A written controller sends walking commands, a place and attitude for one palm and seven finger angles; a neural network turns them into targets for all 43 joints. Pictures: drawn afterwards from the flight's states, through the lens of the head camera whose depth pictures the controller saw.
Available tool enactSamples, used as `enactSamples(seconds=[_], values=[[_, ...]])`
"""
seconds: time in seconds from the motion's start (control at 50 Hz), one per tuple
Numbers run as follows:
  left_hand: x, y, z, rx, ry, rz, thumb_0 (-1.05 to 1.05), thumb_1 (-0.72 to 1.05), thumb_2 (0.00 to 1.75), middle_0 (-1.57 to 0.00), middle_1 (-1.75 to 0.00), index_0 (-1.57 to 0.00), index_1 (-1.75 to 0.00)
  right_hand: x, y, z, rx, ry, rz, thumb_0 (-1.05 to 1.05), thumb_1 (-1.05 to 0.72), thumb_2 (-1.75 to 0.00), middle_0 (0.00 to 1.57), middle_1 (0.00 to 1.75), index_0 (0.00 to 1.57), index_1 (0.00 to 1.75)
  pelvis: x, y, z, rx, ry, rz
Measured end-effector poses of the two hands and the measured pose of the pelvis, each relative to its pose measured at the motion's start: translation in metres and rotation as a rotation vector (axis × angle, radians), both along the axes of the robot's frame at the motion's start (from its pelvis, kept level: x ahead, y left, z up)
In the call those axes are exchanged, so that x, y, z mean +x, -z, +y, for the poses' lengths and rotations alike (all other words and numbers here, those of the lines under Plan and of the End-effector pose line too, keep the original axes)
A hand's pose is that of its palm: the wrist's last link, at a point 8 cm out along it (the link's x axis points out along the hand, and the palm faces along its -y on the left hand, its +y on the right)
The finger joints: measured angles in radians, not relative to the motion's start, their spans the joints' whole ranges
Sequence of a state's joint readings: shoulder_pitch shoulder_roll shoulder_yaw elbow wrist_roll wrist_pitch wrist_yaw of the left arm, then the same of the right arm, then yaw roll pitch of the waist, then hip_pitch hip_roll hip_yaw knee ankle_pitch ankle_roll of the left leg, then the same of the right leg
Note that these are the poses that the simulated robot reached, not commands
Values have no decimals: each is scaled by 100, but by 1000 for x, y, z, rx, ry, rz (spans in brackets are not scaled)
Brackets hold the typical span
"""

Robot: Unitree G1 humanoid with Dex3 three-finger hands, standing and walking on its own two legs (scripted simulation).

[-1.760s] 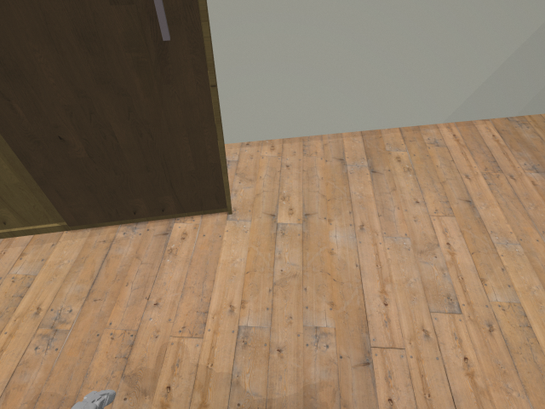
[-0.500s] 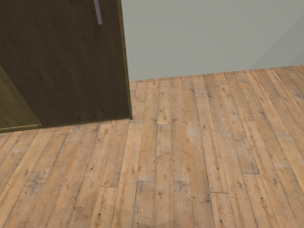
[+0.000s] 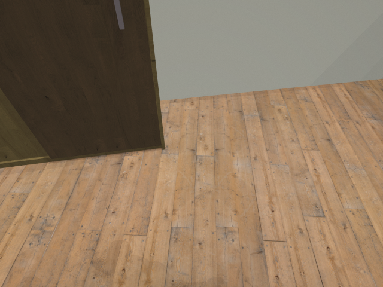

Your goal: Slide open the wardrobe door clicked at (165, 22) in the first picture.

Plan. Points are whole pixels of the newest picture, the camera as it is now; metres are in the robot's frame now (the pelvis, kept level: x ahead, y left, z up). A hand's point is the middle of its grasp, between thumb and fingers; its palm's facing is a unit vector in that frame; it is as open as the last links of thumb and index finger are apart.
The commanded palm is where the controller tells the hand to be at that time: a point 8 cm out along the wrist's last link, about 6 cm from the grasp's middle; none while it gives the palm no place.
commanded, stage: walk to a spot facing it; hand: right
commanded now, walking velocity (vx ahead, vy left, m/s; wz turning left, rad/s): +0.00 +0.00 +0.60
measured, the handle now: out of the picture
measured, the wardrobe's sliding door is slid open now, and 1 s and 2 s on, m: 0.00 0.00 0.00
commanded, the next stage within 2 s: turn to face it in 1.92 s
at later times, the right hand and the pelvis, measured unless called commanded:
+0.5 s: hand out of the picture +0.05 -0.16 -0.17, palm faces -0.17 +0.95 -0.25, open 7.4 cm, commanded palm none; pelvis -0.03 +0.03 -0.02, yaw +13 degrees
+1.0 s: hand (265, 279) +0.19 -0.17 -0.17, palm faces -0.44 +0.88 -0.20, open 7.4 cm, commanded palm none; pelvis +0.03 +0.00 +0.00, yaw +30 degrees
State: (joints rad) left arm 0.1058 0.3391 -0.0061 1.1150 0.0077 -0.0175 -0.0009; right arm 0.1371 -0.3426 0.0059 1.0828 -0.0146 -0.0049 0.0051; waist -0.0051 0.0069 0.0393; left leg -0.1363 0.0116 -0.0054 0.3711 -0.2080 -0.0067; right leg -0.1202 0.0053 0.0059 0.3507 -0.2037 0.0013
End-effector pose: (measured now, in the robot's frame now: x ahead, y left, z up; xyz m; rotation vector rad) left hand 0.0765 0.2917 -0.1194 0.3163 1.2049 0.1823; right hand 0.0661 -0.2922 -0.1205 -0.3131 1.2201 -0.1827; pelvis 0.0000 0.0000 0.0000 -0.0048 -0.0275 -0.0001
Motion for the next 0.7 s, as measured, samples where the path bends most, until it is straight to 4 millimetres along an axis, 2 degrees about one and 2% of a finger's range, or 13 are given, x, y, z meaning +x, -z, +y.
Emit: enactSamples(seconds=[0.1,0.18,0.3,0.4,0.54,0.62,0.7], values=[[1,1,-2,2,-18,-16,1,90,90,-20,-30,-21,-30,1,2,2,-2,-1,9,1,-90,-90,20,30,21,30,-1,2,0,-1,-26,4],[-7,8,-10,-20,-63,-36,1,90,90,-20,-30,-20,-30,-1,10,12,14,-23,38,1,-90,-90,20,30,20,30,-5,7,0,-7,-68,9],[-37,29,-17,-85,-145,-38,0,90,90,-20,-30,-21,-30,-4,22,41,45,-69,75,1,-90,-90,20,30,20,30,-14,17,11,-33,-144,2],[-65,53,-9,-129,-211,2,1,90,90,-20,-30,-21,-30,-7,27,71,53,-103,51,1,-90,-90,20,30,20,30,-20,29,26,-19,-185,5],[-86,36,-1,-127,-284,14,1,90,90,-20,-30,-20,-30,-15,16,94,79,-139,95,1,-90,-90,20,30,21,30,-27,12,31,-30,-246,32],[-93,26,2,-105,-320,-7,1,90,90,-20,-30,-20,-30,-6,14,93,88,-174,94,1,-90,-90,21,30,21,30,-27,7,28,-33,-289,46],[-94,16,0,-80,-343,-36,1,90,90,-20,-30,-20,-30,7,14,85,95,-204,75,1,-90,-90,21,30,21,30,-23,5,20,-25,-329,56]])
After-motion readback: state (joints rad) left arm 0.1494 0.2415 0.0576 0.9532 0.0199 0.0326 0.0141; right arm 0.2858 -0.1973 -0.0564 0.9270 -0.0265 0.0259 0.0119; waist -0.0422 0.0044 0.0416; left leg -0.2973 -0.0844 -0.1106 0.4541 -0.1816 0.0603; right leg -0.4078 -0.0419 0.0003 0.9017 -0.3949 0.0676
